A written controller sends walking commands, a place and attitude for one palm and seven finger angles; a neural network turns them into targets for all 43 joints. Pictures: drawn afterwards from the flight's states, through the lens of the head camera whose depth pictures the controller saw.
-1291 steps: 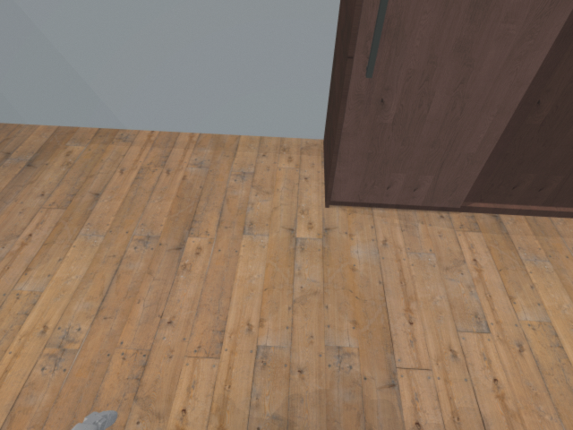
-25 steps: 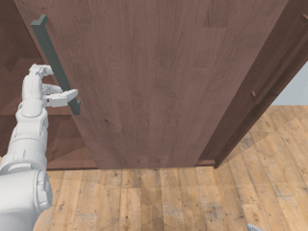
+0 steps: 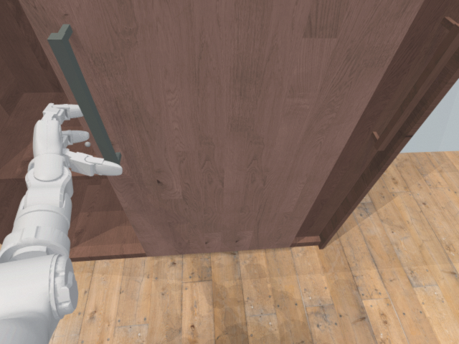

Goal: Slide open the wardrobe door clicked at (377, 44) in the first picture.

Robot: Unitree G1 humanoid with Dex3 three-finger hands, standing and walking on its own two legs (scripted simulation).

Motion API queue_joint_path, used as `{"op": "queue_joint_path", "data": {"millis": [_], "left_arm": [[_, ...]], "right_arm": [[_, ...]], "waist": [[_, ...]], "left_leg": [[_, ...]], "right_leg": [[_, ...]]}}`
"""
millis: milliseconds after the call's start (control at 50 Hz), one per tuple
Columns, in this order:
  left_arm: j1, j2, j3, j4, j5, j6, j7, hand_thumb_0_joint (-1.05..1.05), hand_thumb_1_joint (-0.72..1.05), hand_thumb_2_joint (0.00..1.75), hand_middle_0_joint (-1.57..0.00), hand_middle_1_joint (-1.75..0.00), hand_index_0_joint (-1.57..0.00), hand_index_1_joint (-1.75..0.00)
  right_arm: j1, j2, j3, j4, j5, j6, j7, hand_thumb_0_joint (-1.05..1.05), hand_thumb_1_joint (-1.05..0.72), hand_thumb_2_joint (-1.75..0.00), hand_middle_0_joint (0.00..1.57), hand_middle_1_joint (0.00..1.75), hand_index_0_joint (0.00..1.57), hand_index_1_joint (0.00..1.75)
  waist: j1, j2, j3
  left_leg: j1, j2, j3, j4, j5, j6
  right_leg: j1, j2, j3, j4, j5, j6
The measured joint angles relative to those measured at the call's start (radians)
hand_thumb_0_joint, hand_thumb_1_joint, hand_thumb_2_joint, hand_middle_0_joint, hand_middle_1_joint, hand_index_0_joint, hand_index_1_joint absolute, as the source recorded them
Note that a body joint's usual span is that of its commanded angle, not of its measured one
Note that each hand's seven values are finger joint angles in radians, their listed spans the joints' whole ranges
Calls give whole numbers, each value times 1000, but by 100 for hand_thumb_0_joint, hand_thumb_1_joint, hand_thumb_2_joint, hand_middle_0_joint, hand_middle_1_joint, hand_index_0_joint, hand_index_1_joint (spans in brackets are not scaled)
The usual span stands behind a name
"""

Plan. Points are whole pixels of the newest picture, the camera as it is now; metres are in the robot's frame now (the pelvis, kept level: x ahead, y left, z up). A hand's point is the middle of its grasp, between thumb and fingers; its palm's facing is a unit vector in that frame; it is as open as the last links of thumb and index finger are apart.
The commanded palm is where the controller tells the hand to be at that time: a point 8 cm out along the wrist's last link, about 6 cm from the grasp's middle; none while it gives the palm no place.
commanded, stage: slip the hand off the handle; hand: left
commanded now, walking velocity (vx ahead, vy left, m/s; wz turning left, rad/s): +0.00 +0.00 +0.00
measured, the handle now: (95, 113) +0.52 +0.25 +0.10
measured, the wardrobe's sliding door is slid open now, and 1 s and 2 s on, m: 0.45 0.45 0.45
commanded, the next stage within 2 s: draw the hand back to the body in 1.22 s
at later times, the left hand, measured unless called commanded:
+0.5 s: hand (42, 152) +0.43 +0.33 +0.09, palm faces +0.36 -0.89 -0.29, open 14.6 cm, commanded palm +0.39 +0.36 +0.11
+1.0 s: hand (23, 192) +0.35 +0.33 +0.09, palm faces +0.36 -0.89 -0.29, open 14.6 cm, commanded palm +0.31 +0.36 +0.11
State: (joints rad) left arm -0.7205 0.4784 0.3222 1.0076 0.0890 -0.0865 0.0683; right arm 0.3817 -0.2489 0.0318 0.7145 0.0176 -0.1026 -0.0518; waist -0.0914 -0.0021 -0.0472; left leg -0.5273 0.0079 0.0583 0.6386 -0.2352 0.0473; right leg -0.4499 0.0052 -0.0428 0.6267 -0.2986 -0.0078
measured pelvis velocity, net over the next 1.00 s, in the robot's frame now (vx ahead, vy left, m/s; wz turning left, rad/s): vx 0.03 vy -0.01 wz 0.02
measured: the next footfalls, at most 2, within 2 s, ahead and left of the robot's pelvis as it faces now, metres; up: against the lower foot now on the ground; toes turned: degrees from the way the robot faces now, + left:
none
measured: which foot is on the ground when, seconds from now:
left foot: down 0.00-1.00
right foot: down 0.00-1.00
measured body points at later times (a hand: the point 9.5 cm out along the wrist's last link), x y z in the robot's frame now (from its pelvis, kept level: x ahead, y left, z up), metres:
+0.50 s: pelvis +0.03 -0.01 +0.00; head +0.08 +0.01 +0.45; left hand +0.40 +0.37 +0.11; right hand +0.15 -0.27 -0.10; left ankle +0.05 +0.09 -0.72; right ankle +0.01 -0.12 -0.72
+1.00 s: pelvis +0.03 -0.01 +0.00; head +0.04 -0.01 +0.45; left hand +0.32 +0.37 +0.11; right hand +0.15 -0.27 -0.10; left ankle +0.05 +0.09 -0.72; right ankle +0.01 -0.12 -0.72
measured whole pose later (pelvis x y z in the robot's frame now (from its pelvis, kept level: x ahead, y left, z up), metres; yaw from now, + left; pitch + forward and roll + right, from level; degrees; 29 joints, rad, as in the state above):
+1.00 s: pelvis +0.03 -0.01 +0.00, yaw +1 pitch +6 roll -1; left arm -0.21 0.52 0.44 0.51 -0.06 0.00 -0.14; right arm 0.33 -0.27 0.02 0.63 0.05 -0.07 -0.09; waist 0.00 0.02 -0.09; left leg -0.48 0.02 0.03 0.67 -0.29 0.03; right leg -0.38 0.02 -0.07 0.62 -0.35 -0.03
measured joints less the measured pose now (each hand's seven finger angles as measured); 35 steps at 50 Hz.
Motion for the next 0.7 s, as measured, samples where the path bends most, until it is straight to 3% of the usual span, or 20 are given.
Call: {"op": "queue_joint_path", "data": {"millis": [100,280,380,580,700], "left_arm": [[66,20,28,-71,7,28,-9,-1,-54,20,-26,-116,-26,-115],[173,37,24,-219,-45,90,-83,-1,-54,20,-26,-115,-26,-115],[182,53,23,-221,-52,116,-119,-1,-54,20,-26,-115,-26,-115],[143,132,77,-137,-41,64,-185,-1,-54,20,-26,-115,-26,-115],[235,122,93,-199,-93,63,-240,-1,-54,20,-26,-115,-26,-115]], "right_arm": [[-12,-3,-9,-37,-1,10,1,1,-90,-90,20,30,20,30],[-24,-21,-30,-51,18,33,-7,1,-90,-90,20,30,20,30],[-48,-28,-27,-60,24,39,-20,1,-90,-90,20,30,20,30],[-57,-22,-12,-70,22,43,-32,0,-90,-90,20,30,20,30],[-15,-33,-20,-77,31,58,-27,1,-90,-90,20,30,20,30]], "waist": [[9,2,-9],[56,5,-27],[64,4,-22],[53,-2,-22],[59,23,-39]], "left_leg": [[13,2,10,-1,-20,1],[46,-2,-9,-5,-46,-3],[47,-5,-26,-1,-50,-7],[14,5,-38,20,-56,-18],[21,11,-26,18,-61,-17]], "right_leg": [[13,2,11,-9,-12,4],[65,1,-6,-40,-30,3],[74,0,-23,-41,-38,-1],[44,10,-34,-21,-47,-13],[47,15,-21,-25,-46,-13]]}}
